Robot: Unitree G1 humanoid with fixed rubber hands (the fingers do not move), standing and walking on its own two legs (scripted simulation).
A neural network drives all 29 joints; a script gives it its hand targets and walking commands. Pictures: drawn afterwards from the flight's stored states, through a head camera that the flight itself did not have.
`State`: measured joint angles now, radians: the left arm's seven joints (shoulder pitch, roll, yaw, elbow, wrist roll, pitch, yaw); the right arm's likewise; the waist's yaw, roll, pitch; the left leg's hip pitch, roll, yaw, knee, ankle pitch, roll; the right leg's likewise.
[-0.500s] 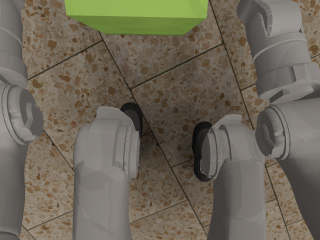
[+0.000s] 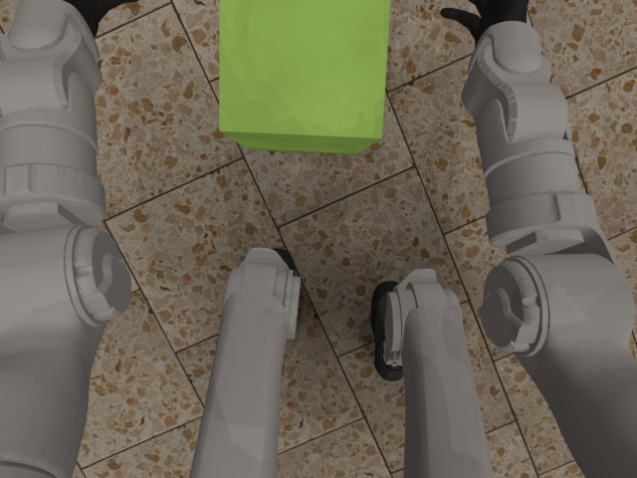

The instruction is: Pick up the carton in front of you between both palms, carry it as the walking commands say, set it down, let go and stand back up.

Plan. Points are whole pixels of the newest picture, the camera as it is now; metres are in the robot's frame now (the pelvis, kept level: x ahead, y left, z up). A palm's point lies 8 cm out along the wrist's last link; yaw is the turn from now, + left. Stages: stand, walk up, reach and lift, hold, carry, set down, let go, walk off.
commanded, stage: set down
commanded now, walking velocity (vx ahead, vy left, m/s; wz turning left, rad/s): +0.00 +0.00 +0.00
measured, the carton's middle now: (304, 80) +0.55 +0.11 -0.37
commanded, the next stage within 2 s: let go in 0.42 s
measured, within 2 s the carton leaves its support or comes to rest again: neither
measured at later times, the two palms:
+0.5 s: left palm out of the picture +0.51 +0.32 +0.04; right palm out of the picture +0.55 -0.07 +0.04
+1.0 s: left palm out of the picture +0.36 +0.29 +0.14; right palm out of the picture +0.42 -0.15 +0.14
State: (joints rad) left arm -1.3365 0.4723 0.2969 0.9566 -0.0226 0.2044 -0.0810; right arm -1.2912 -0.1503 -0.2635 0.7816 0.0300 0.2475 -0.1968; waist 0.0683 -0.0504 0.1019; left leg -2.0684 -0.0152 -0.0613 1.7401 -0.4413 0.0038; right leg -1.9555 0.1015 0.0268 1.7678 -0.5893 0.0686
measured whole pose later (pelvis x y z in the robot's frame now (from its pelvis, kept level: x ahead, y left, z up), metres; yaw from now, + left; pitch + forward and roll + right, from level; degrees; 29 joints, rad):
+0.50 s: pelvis +0.02 +0.01 +0.14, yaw +2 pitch +44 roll -5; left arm -1.20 0.41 0.37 0.94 0.08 0.19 -0.13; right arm -1.12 -0.10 -0.31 0.72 -0.05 0.24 -0.15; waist 0.05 -0.04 0.00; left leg -1.66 -0.03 -0.07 1.19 -0.30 0.01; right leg -1.56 0.07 0.05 1.20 -0.42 0.06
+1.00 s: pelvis +0.08 +0.01 +0.24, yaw +5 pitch +28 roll -1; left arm -0.32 0.26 0.20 0.62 0.03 0.04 -0.10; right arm -0.30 -0.10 -0.15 0.56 -0.08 0.06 -0.03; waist 0.03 -0.02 -0.06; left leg -0.98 -0.04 -0.05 0.72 -0.23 0.02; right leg -0.89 0.03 0.07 0.73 -0.34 0.04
